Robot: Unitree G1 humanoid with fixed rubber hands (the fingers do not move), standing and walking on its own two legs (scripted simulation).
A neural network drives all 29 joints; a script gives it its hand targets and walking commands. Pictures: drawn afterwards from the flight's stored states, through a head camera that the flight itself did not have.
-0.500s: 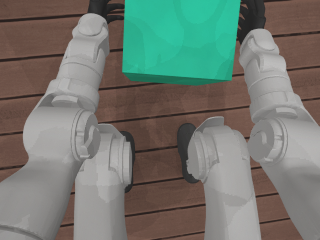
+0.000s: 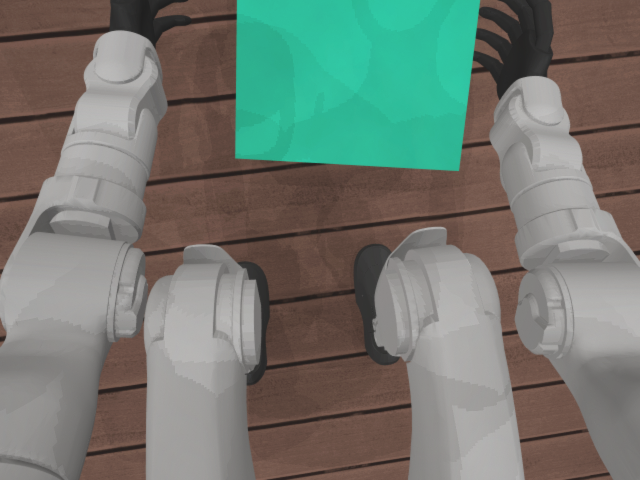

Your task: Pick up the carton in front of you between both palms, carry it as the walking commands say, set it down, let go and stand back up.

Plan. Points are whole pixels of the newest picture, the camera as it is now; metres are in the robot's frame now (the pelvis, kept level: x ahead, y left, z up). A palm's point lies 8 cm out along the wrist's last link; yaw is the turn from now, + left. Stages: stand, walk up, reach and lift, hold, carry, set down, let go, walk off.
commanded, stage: set down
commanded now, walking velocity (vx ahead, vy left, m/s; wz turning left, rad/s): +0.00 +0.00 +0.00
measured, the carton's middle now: (340, 78) +0.49 -0.04 -0.24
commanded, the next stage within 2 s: let go in 0.98 s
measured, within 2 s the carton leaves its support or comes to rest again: neither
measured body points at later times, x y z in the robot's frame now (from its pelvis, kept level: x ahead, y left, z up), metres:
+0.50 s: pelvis +0.01 +0.00 +0.12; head +0.32 +0.00 +0.44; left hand +0.55 +0.16 -0.01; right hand +0.49 -0.23 +0.00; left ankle +0.10 +0.11 -0.33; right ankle +0.12 -0.11 -0.33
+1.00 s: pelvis +0.04 +0.00 +0.25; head +0.32 +0.01 +0.61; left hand +0.54 +0.17 +0.15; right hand +0.48 -0.23 +0.15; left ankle +0.10 +0.11 -0.33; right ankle +0.12 -0.11 -0.33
